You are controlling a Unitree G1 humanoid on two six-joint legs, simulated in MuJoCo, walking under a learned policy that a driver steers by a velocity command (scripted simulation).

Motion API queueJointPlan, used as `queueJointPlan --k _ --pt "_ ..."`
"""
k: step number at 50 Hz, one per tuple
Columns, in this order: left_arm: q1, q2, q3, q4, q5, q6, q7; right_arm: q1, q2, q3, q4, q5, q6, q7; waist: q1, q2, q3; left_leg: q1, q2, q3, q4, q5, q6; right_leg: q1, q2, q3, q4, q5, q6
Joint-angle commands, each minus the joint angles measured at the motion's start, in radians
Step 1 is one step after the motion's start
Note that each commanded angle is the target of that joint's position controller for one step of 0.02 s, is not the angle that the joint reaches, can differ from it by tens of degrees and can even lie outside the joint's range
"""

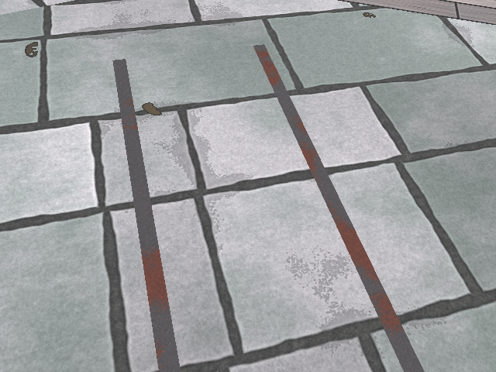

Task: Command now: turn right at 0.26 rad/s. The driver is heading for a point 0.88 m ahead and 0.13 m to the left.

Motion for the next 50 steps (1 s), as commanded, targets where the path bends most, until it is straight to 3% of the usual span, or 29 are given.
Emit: queueJointPlan --k 1,4,6,7,8,9,10,12,14,26,28,29,31,32,34,36,37,38,39,40,41,42,43,46,48,50 --pt "-0.050 0.002 -0.015 -0.090 0.004 -0.017 -0.007 -0.028 -0.169 -0.041 -0.052 0.005 -0.002 -0.001 -0.007 0.241 -0.109 0.159 0.195 -0.155 -0.092 0.409 0.202 0.053 -0.042 -0.059 -0.212 -0.026 0.007" --pt "-0.022 0.023 -0.010 -0.069 0.000 -0.018 -0.015 -0.013 -0.188 -0.044 -0.034 0.022 0.004 0.008 -0.004 0.249 -0.102 0.141 0.200 -0.168 -0.065 0.416 0.204 0.180 -0.037 -0.111 -0.452 0.075 -0.017" --pt "0.018 0.030 -0.010 -0.043 0.010 -0.021 -0.017 0.020 -0.163 -0.033 -0.009 0.037 -0.002 0.012 0.020 0.203 -0.083 0.072 0.169 -0.150 -0.037 0.359 0.141 0.337 -0.041 -0.099 -0.717 0.312 -0.070" --pt "0.029 0.076 -0.005 -0.052 0.017 -0.021 -0.010 0.048 -0.140 -0.022 -0.004 0.017 -0.015 0.018 0.004 0.117 -0.125 -0.002 0.135 -0.118 0.006 0.240 0.070 0.464 -0.134 0.010 -0.695 0.477 -0.105" --pt "0.000 0.147 0.007 -0.055 0.030 -0.015 -0.002 0.074 -0.086 -0.004 -0.015 -0.017 -0.034 0.029 -0.051 -0.108 -0.147 -0.077 0.038 -0.018 0.059 0.025 -0.003 0.492 -0.253 0.126 -0.622 0.656 -0.187" --pt "-0.037 0.056 -0.014 -0.055 0.034 -0.022 -0.012 0.016 -0.090 0.000 -0.015 -0.023 -0.037 0.026 -0.017 -0.127 -0.145 0.004 0.033 -0.012 0.016 -0.058 -0.046 0.363 -0.271 0.136 -0.635 0.535 -0.249" --pt "-0.058 0.016 -0.026 -0.055 0.039 -0.031 -0.020 -0.025 -0.117 -0.006 -0.011 -0.019 -0.035 0.025 -0.005 -0.086 -0.110 0.033 0.029 -0.009 0.004 0.007 -0.060 0.334 -0.219 0.106 -0.644 0.405 -0.221" --pt "-0.041 0.028 -0.025 -0.038 0.039 -0.045 -0.023 -0.041 -0.127 -0.011 0.005 -0.012 -0.025 0.019 0.013 -0.078 -0.072 0.047 0.023 0.002 0.006 0.075 -0.063 0.303 -0.167 0.068 -0.644 0.334 -0.167" --pt "-0.030 0.029 -0.028 -0.023 0.032 -0.056 -0.022 -0.021 -0.129 -0.012 0.019 -0.007 -0.019 0.016 0.005 -0.066 -0.044 0.064 0.028 -0.004 -0.009 0.095 -0.057 0.272 -0.157 0.061 -0.644 0.332 -0.153" --pt "-0.018 0.007 -0.035 0.054 0.026 -0.063 -0.016 0.010 -0.123 -0.015 0.129 0.001 -0.015 -0.001 0.003 0.019 -0.031 0.112 0.035 0.002 -0.037 0.124 -0.063 0.270 -0.121 0.027 -0.638 0.339 -0.142" --pt "0.014 0.026 -0.027 0.080 0.019 -0.057 -0.010 0.023 -0.115 -0.015 0.152 0.008 -0.012 -0.005 0.014 -0.006 -0.041 0.084 -0.010 0.058 0.017 -0.055 -0.057 0.277 -0.111 0.036 -0.670 0.061 -0.163" --pt "0.036 0.056 -0.016 0.089 0.013 -0.052 -0.009 0.011 -0.112 -0.016 0.151 0.015 -0.014 -0.006 0.031 -0.042 -0.008 0.017 -0.037 0.088 0.081 -0.154 -0.049 0.264 -0.137 0.089 -0.713 -0.156 -0.194" --pt "0.082 0.103 -0.003 0.103 0.005 -0.057 -0.006 -0.048 -0.102 -0.014 0.118 0.026 -0.033 -0.001 0.065 -0.134 0.083 -0.154 -0.042 0.073 0.220 -0.222 -0.018 0.255 -0.268 0.294 -0.832 -0.390 -0.283" --pt "0.096 0.106 -0.001 0.111 0.001 -0.068 -0.004 -0.065 -0.104 -0.015 0.105 0.035 -0.050 0.006 0.069 -0.160 0.111 -0.201 -0.013 0.029 0.281 -0.240 0.008 0.250 -0.320 0.371 -0.863 -0.382 -0.316" --pt "0.084 0.085 -0.004 0.115 -0.004 -0.090 -0.002 -0.053 -0.112 -0.019 0.104 0.050 -0.079 0.026 0.051 -0.162 0.110 -0.265 0.032 -0.018 0.303 -0.304 0.057 0.313 -0.360 0.389 -0.859 -0.272 -0.331" --pt "0.001 0.080 -0.005 0.098 -0.020 -0.092 -0.006 0.026 -0.104 -0.019 0.145 0.050 -0.099 0.044 -0.010 -0.109 0.071 -0.071 0.019 0.018 0.102 -0.174 0.085 0.252 -0.297 0.254 -0.817 -0.132 -0.281" --pt "-0.034 0.075 -0.006 0.093 -0.021 -0.088 -0.008 0.121 -0.101 -0.025 0.197 0.041 -0.103 0.048 -0.057 -0.081 0.031 0.127 -0.027 0.063 0.006 -0.010 0.074 0.165 -0.236 0.164 -0.757 -0.067 -0.247" --pt "-0.042 0.039 -0.015 0.089 -0.010 -0.090 -0.009 0.211 -0.117 -0.035 0.241 0.028 -0.100 0.048 -0.085 -0.028 -0.002 0.276 -0.028 0.033 -0.003 0.023 0.059 0.081 -0.173 0.081 -0.636 0.000 -0.210" --pt "-0.062 -0.036 -0.038 0.067 0.005 -0.097 -0.012 0.321 -0.186 -0.051 0.256 0.024 -0.101 0.041 -0.116 0.188 -0.036 0.394 0.167 -0.266 -0.155 -0.154 0.116 -0.061 -0.058 -0.068 -0.316 0.014 -0.131" --pt "-0.069 -0.014 -0.029 0.024 -0.009 -0.115 -0.004 0.366 -0.269 -0.063 0.254 0.018 -0.109 0.054 -0.115 0.362 -0.027 0.432 0.349 -0.672 -0.302 -0.298 0.255 -0.242 0.017 -0.070 -0.071 -0.156 -0.105" --pt "-0.035 0.038 -0.016 0.042 -0.029 -0.130 -0.006 0.279 -0.208 -0.042 0.231 0.015 -0.118 0.053 -0.069 0.231 0.032 0.385 0.369 -0.674 -0.310 -0.379 0.278 -0.312 -0.057 0.005 0.070 -0.132 -0.119" --pt "-0.013 0.047 -0.014 0.061 -0.035 -0.142 -0.016 0.215 -0.159 -0.029 0.208 0.019 -0.121 0.049 -0.043 0.178 0.080 0.363 0.323 -0.564 -0.308 -0.368 0.243 -0.346 -0.101 0.007 0.099 -0.018 -0.138" --pt "-0.007 0.042 -0.012 0.077 -0.027 -0.151 -0.020 0.180 -0.155 -0.026 0.196 0.017 -0.120 0.049 -0.029 0.147 0.080 0.357 0.282 -0.473 -0.316 -0.293 0.207 -0.349 -0.130 -0.015 0.089 0.073 -0.148" --pt "-0.044 0.018 -0.009 0.081 -0.006 -0.151 -0.038 0.204 -0.101 -0.002 0.205 0.011 -0.108 0.050 -0.029 0.148 0.055 0.343 0.198 -0.254 -0.320 0.092 0.154 -0.293 -0.164 -0.063 0.004 0.236 -0.135" --pt "-0.075 -0.009 -0.015 0.073 0.000 -0.143 -0.045 0.240 -0.113 -0.001 0.219 0.012 -0.100 0.043 -0.034 0.133 0.043 0.345 0.177 -0.175 -0.318 0.282 0.162 -0.293 -0.157 -0.097 -0.054 0.290 -0.107" --pt "-0.148 -0.031 -0.026 0.045 -0.003 -0.141 -0.047 0.241 -0.129 -0.001 0.220 0.010 -0.091 0.032 -0.043 0.113 0.062 0.301 0.158 -0.121 -0.337 0.337 0.161 -0.270 -0.147 -0.117 -0.180 0.355 -0.086"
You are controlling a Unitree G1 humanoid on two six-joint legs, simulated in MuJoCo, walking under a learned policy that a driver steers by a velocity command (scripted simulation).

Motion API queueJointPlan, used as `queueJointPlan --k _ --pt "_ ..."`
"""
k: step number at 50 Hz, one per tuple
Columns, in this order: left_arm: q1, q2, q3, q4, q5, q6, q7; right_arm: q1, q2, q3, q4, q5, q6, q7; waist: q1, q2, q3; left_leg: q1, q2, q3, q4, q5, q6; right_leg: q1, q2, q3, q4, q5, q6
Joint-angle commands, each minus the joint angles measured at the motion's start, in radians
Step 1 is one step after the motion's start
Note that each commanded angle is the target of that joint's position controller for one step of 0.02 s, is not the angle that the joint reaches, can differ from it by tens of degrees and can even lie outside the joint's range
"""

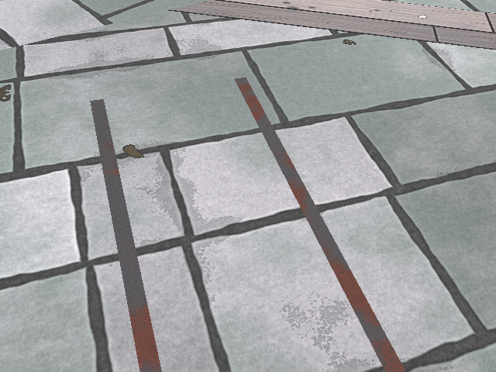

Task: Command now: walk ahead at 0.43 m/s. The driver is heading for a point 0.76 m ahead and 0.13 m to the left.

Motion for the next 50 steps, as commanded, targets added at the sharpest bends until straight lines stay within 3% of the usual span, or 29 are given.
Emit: queueJointPlan --k 1,5,8,10,11,12,13,14,15,16,17,18,19,20,22,24,29,34,37,38,39,40,41,42,43,44,45,47,50 --pt "-0.168 0.003 -0.010 -0.106 0.000 -0.016 -0.009 0.011 -0.165 -0.026 -0.039 -0.001 0.001 -0.018 -0.012 0.112 0.094 0.004 0.203 -0.130 -0.131 0.366 0.104 -0.130 0.003 -0.029 -0.177 0.127 0.028" --pt "-0.289 0.000 -0.021 -0.143 -0.008 -0.024 -0.026 0.068 -0.178 -0.028 -0.015 0.007 0.004 -0.028 -0.038 0.121 0.140 -0.015 0.221 -0.100 -0.166 0.323 0.112 -0.044 0.037 -0.052 -0.367 0.232 0.020" --pt "-0.328 0.021 -0.020 -0.163 -0.011 -0.034 -0.041 0.073 -0.186 -0.037 -0.003 0.016 0.012 -0.030 -0.014 0.123 0.146 0.079 0.268 -0.094 -0.120 0.430 0.107 -0.040 0.044 -0.035 -0.433 0.194 -0.021" --pt "-0.270 0.060 -0.005 -0.152 -0.008 -0.037 -0.043 0.050 -0.209 -0.047 -0.009 0.013 0.019 -0.032 0.041 0.146 0.077 0.141 0.283 -0.083 -0.013 0.724 0.088 0.063 0.080 -0.052 -0.440 0.129 -0.058" --pt "-0.180 0.090 0.011 -0.127 -0.007 -0.035 -0.037 0.039 -0.222 -0.053 -0.013 0.009 0.027 -0.033 0.092 0.168 0.005 0.156 0.277 -0.072 0.099 0.914 0.077 0.182 0.112 -0.073 -0.432 0.095 -0.081" --pt "-0.009 0.129 0.033 -0.074 -0.009 -0.031 -0.028 0.022 -0.216 -0.051 -0.019 0.004 0.038 -0.034 0.179 0.163 -0.100 0.104 0.238 -0.041 0.295 0.999 0.051 0.403 0.132 -0.089 -0.450 0.116 -0.114" --pt "0.183 0.179 0.049 -0.031 0.005 -0.025 -0.013 0.024 -0.184 -0.037 -0.041 -0.007 0.039 -0.033 0.246 0.101 -0.239 -0.155 0.203 -0.051 0.581 0.737 0.029 0.765 -0.029 0.094 -0.400 0.089 -0.174" --pt "0.255 0.243 0.060 -0.002 0.013 -0.025 -0.018 0.180 -0.017 0.010 -0.048 -0.003 0.021 -0.016 0.156 -0.187 -0.424 -0.549 -0.008 -0.064 0.973 -0.118 -0.033 1.119 -0.311 0.615 -0.497 -0.189 -0.347" --pt "0.239 0.135 0.033 0.003 0.009 -0.024 -0.014 0.103 -0.123 -0.016 -0.033 0.030 -0.005 -0.011 0.203 -0.129 -0.393 -0.644 -0.006 -0.201 1.104 -0.294 -0.017 1.038 -0.317 0.746 -0.648 -0.314 -0.322" --pt "0.138 0.106 0.020 -0.003 0.007 -0.027 -0.009 -0.018 -0.194 -0.041 -0.087 0.062 -0.019 -0.011 0.179 -0.104 -0.186 -0.712 0.048 -0.178 1.121 -0.221 -0.004 0.862 -0.288 0.569 -0.685 -0.279 -0.262" --pt "0.061 0.084 0.013 -0.008 0.010 -0.034 -0.007 -0.075 -0.190 -0.041 -0.101 0.062 -0.023 -0.019 0.141 -0.022 -0.094 -0.677 0.103 -0.154 1.073 -0.126 -0.001 0.696 -0.253 0.432 -0.718 -0.167 -0.230" --pt "0.014 0.053 0.006 -0.003 0.017 -0.043 -0.012 -0.093 -0.172 -0.047 -0.101 0.047 -0.017 -0.026 0.107 0.007 -0.033 -0.636 0.133 -0.146 1.017 -0.071 -0.006 0.571 -0.213 0.323 -0.750 -0.065 -0.207" --pt "-0.012 0.033 0.001 0.004 0.030 -0.054 -0.015 -0.057 -0.149 -0.050 -0.091 0.039 0.000 -0.029 0.066 -0.028 -0.029 -0.562 0.163 -0.157 0.982 -0.031 -0.008 0.494 -0.179 0.234 -0.778 -0.015 -0.186" --pt "-0.025 0.023 0.001 0.015 0.031 -0.059 -0.018 -0.031 -0.121 -0.048 -0.083 0.038 0.016 -0.029 0.048 -0.039 -0.021 -0.522 0.172 -0.155 0.963 -0.021 -0.012 0.443 -0.163 0.186 -0.806 -0.001 -0.184" --pt "-0.024 0.035 0.005 0.039 0.026 -0.070 -0.018 -0.038 -0.095 -0.048 -0.096 0.037 0.041 -0.032 0.030 -0.035 0.019 -0.535 0.185 -0.150 0.926 -0.009 -0.024 0.374 -0.162 0.103 -0.849 0.041 -0.190" --pt "-0.012 0.066 0.013 0.057 0.031 -0.074 -0.009 -0.102 -0.104 -0.052 -0.132 0.030 0.052 -0.035 0.033 -0.023 0.055 -0.613 0.192 -0.161 0.859 0.071 -0.038 0.369 -0.164 0.044 -0.873 0.072 -0.194" --pt "0.030 0.111 0.017 0.075 0.030 -0.062 0.016 -0.265 -0.091 -0.041 -0.193 0.021 0.031 -0.002 0.085 0.012 0.074 -0.636 0.166 -0.087 0.551 0.335 -0.045 0.438 -0.128 -0.116 -0.873 0.179 -0.160" --pt "0.141 0.148 0.027 0.110 0.008 -0.022 0.023 -0.421 -0.083 -0.027 -0.286 0.023 0.030 0.034 0.143 0.027 0.104 -0.718 0.141 -0.019 0.399 0.275 -0.014 0.659 -0.193 -0.164 -0.796 0.275 -0.143" --pt "0.118 0.184 0.038 0.098 0.001 0.006 0.030 -0.386 -0.127 -0.046 -0.319 0.025 0.036 0.050 0.090 -0.022 0.043 -0.610 0.067 0.054 0.380 0.122 0.036 0.735 -0.211 -0.203 -0.632 0.666 -0.109" --pt "0.103 0.196 0.041 0.090 0.001 0.016 0.034 -0.304 -0.158 -0.064 -0.309 0.026 0.040 0.051 0.039 -0.041 -0.012 -0.498 0.024 0.080 0.384 0.077 0.060 0.729 -0.204 -0.218 -0.501 0.813 -0.095" --pt "0.084 0.194 0.039 0.081 -0.001 0.024 0.039 -0.155 -0.205 -0.094 -0.276 0.029 0.042 0.044 -0.047 -0.031 -0.090 -0.291 -0.023 0.090 0.330 0.112 0.094 0.661 -0.172 -0.242 -0.299 0.839 -0.067" --pt "0.095 0.167 0.026 0.062 0.013 0.019 0.042 0.016 -0.289 -0.132 -0.237 0.032 0.051 0.023 -0.115 0.059 -0.188 0.019 0.046 -0.070 0.295 0.114 0.149 0.434 -0.130 -0.245 0.000 0.595 -0.021" --pt "0.198 0.004 -0.025 0.011 0.042 -0.011 0.020 -0.003 -0.396 -0.149 -0.240 0.037 0.048 0.016 0.011 0.322 -0.274 0.366 0.305 -0.644 0.208 -0.056 0.341 -0.039 0.085 -0.168 0.357 -0.352 0.043" --pt "0.096 0.084 -0.015 -0.001 0.005 -0.057 0.005 0.026 -0.310 -0.122 -0.274 0.022 0.034 0.018 -0.057 0.201 -0.390 0.435 0.366 -0.876 0.057 -0.134 0.372 -0.158 0.112 0.070 0.467 -0.441 0.024" --pt "-0.007 0.133 -0.001 -0.035 -0.031 -0.082 -0.004 -0.011 -0.255 -0.105 -0.271 0.010 0.022 0.019 -0.071 0.155 -0.252 0.355 0.338 -0.728 0.039 -0.048 0.313 -0.238 0.060 0.090 0.450 -0.347 -0.006" --pt "-0.023 0.120 -0.007 -0.041 -0.024 -0.093 0.000 -0.077 -0.230 -0.099 -0.281 0.013 0.015 0.018 -0.026 0.069 -0.165 0.209 0.297 -0.600 0.044 0.063 0.280 -0.209 0.014 0.087 0.366 -0.260 -0.019" --pt "-0.019 0.122 -0.001 -0.028 0.001 -0.093 0.008 -0.147 -0.199 -0.090 -0.298 0.013 0.013 0.017 0.018 0.029 -0.106 0.067 0.259 -0.500 0.036 0.184 0.256 -0.142 -0.017 0.084 0.274 -0.214 -0.012" --pt "0.021 0.131 0.009 -0.019 0.013 -0.065 0.007 -0.214 -0.171 -0.076 -0.328 -0.004 0.012 0.010 0.075 0.052 -0.067 -0.086 0.223 -0.403 0.003 0.388 0.244 -0.027 -0.043 0.082 0.196 -0.175 0.012" --pt "0.021 0.084 0.000 -0.023 0.033 -0.033 0.015 -0.203 -0.205 -0.082 -0.319 0.000 0.010 -0.009 0.092 0.046 -0.038 -0.208 0.183 -0.244 0.009 0.736 0.230 0.025 -0.019 0.029 0.046 -0.102 0.070"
